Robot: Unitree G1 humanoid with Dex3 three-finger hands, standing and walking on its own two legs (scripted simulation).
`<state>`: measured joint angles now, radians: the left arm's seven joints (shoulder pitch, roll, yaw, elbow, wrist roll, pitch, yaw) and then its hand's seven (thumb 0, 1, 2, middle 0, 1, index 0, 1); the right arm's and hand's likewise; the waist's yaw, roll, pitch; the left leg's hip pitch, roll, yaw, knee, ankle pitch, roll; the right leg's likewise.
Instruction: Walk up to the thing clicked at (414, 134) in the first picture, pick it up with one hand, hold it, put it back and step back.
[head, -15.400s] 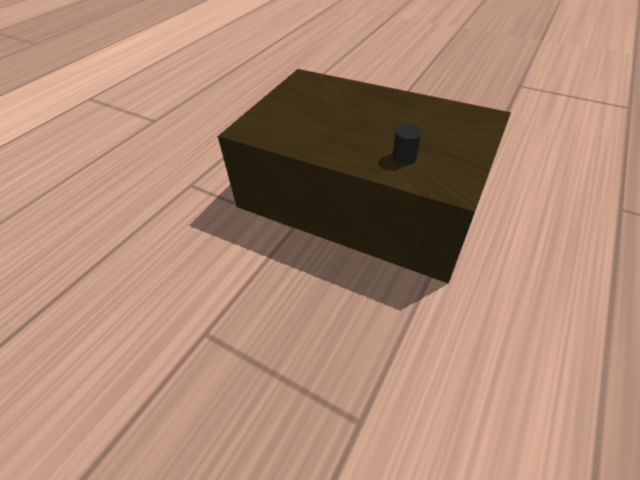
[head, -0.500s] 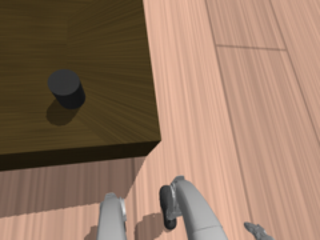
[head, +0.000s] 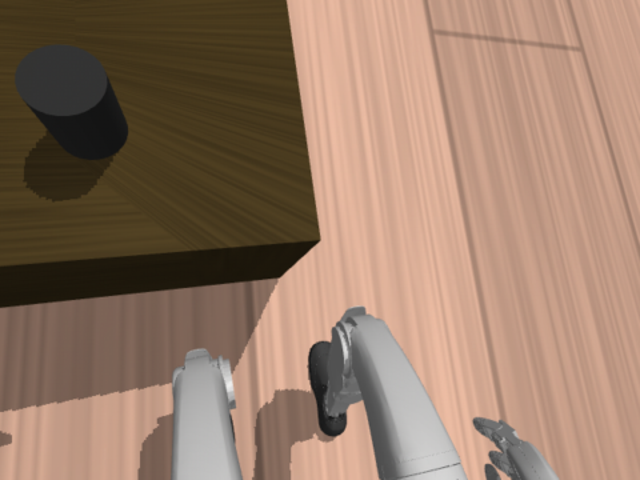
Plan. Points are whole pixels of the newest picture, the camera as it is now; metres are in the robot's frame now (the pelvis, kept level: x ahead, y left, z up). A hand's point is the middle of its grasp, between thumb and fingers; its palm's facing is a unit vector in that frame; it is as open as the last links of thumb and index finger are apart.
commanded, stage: approach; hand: left
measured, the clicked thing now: (79, 107) +0.58 +0.23 -0.11
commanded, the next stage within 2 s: close in in 0.10 s
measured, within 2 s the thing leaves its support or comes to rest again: neither
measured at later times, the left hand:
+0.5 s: hand (60, 134) +0.54 +0.24 -0.11, palm faces +0.25 -0.97 -0.01, open 17.3 cm
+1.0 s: hand (79, 126) +0.55 +0.22 -0.10, palm faces +0.23 -0.97 -0.01, open 17.7 cm
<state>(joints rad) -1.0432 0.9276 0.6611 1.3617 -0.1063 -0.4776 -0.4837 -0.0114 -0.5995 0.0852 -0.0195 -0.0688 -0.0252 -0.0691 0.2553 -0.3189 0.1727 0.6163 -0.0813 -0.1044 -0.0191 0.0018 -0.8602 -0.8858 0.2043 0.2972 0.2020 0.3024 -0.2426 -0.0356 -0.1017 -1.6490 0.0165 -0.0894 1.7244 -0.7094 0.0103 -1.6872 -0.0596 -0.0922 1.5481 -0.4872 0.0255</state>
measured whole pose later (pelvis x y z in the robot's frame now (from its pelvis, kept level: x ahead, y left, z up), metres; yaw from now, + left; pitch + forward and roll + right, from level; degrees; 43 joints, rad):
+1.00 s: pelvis -0.03 -0.01 -0.11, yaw +1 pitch +38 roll -6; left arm -1.17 0.63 0.47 1.22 0.04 -0.43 -0.05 -0.01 -0.60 0.05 -0.05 -0.07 -0.06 -0.05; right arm 0.27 -0.29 0.09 0.63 -0.08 0.01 0.05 0.00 -0.91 -0.89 0.20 0.30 0.20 0.30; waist -0.26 0.01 -0.11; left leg -2.01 -0.02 -0.07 2.08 -0.74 0.01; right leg -2.07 -0.09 -0.04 1.91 -0.51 0.02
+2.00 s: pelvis -0.04 -0.01 -0.13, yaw +2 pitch +38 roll -6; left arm -1.25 0.63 0.44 1.29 0.06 -0.50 0.02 0.00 -0.35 0.60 -0.69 -0.78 -0.69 -0.76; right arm 0.24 -0.30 0.09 0.61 -0.10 0.03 0.08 0.00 -0.89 -0.89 0.20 0.30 0.20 0.30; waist -0.25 0.02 -0.10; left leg -2.06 -0.03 -0.06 2.13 -0.74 0.01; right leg -2.12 -0.10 -0.03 1.97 -0.51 0.03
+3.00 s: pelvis -0.02 +0.00 -0.05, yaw +2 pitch +37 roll -5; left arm -1.05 0.51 0.40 1.14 0.01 -0.44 0.04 -0.01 -0.60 0.90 -0.68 -0.99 -0.69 -0.98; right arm 0.26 -0.28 0.06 0.65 -0.06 0.01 0.03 0.00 -0.90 -0.90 0.20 0.30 0.20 0.30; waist -0.22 0.02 -0.14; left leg -1.79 -0.01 -0.05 1.87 -0.72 0.01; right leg -1.86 -0.08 -0.04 1.72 -0.51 0.03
